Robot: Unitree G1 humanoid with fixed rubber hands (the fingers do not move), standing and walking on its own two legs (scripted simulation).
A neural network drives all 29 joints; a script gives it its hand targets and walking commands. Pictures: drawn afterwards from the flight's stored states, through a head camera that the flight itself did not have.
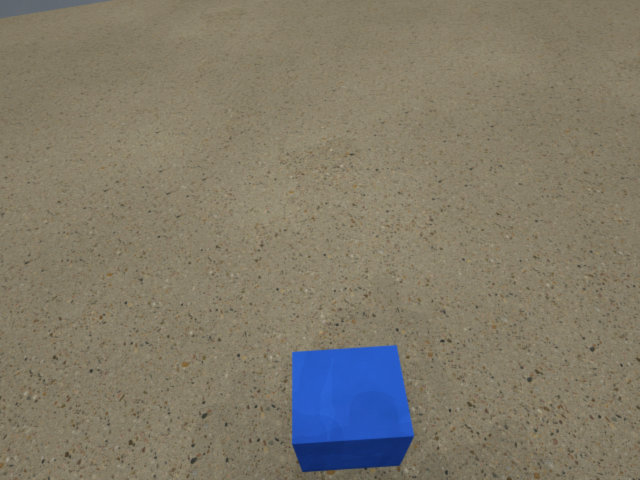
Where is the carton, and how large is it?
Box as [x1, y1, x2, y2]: [292, 345, 413, 471]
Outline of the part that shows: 396,345 292,352 292,444 302,471 399,465 413,437 413,432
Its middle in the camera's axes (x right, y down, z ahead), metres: +0.07 +0.47 +1.04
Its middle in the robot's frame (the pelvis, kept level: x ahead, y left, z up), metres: +0.40 -0.03 -0.61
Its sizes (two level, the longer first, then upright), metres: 0.273 0.218 0.296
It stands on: the floor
